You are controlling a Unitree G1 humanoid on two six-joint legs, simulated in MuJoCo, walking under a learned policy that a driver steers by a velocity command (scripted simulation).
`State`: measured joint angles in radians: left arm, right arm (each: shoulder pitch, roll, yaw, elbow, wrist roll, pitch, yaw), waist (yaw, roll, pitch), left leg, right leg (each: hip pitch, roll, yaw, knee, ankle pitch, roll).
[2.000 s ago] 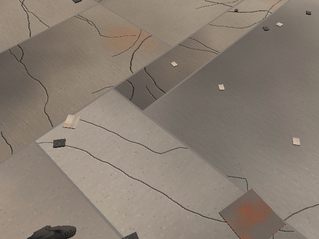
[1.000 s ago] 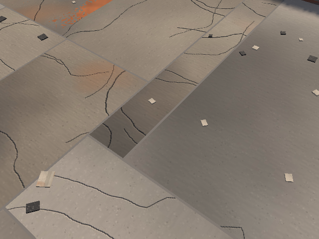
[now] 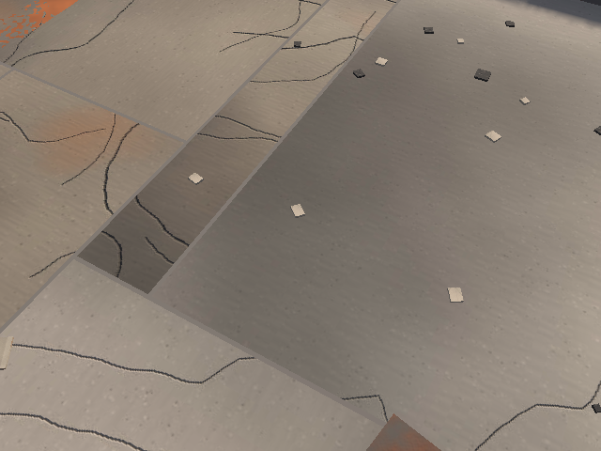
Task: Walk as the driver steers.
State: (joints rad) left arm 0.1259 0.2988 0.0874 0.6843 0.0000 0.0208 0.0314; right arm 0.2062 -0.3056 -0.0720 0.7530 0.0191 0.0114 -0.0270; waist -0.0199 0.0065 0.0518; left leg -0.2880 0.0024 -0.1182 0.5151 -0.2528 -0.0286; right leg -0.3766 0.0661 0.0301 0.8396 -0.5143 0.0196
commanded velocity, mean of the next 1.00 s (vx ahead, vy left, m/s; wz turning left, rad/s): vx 0.00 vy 0.00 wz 0.07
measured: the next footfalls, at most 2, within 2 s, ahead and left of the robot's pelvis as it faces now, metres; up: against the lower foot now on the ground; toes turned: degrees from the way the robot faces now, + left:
right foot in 0.10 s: +0.05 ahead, -0.12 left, +0.00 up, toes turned +7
left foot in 0.54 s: +0.00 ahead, +0.12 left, +0.00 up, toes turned +13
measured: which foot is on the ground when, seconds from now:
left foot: down 0.00-0.10, up 0.12-0.52, down 0.54-0.96, up 0.98-1.00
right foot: up 0.00-0.08, down 0.10-0.70, up 0.72-0.94, down 0.96-1.00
